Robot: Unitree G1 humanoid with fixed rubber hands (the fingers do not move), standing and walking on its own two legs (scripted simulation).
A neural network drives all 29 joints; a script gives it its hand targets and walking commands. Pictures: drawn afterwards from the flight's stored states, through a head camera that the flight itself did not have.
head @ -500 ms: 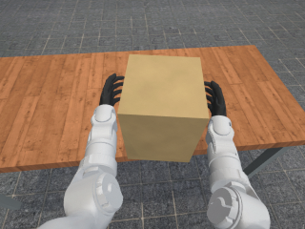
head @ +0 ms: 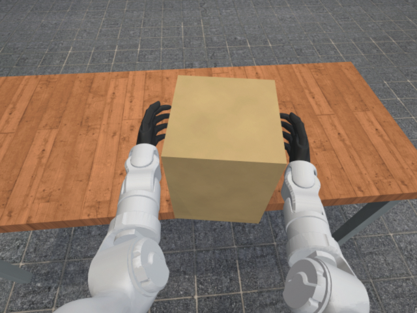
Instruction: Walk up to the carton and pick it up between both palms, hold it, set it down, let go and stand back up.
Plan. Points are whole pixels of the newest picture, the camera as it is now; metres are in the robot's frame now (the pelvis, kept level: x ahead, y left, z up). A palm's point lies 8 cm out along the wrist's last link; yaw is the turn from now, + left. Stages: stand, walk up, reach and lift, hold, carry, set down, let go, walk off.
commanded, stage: reach and lift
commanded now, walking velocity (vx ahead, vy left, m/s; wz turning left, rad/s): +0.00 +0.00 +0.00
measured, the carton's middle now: (221, 154) +0.45 +0.00 +0.02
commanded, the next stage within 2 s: none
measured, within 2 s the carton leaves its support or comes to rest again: leaves its support in 0.78 s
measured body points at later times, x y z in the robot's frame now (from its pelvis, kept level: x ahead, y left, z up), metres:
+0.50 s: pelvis +0.00 +0.00 +0.00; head +0.05 +0.02 +0.45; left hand +0.43 +0.15 +0.08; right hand +0.41 -0.14 +0.08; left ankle -0.03 +0.11 -0.75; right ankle -0.02 -0.13 -0.75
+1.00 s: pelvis -0.02 +0.00 +0.00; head -0.02 +0.03 +0.45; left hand +0.40 +0.16 +0.12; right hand +0.38 -0.13 +0.12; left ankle -0.03 +0.11 -0.75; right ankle -0.02 -0.13 -0.75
